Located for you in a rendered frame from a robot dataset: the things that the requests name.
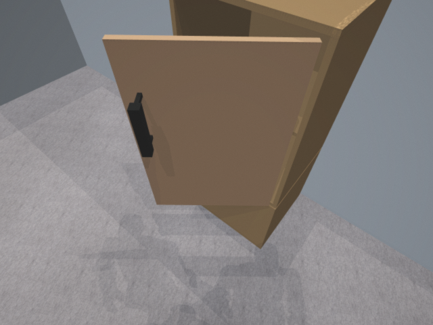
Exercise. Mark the handle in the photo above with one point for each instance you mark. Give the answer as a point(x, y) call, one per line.
point(139, 124)

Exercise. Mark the cupboard door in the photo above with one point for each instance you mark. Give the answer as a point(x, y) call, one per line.
point(221, 110)

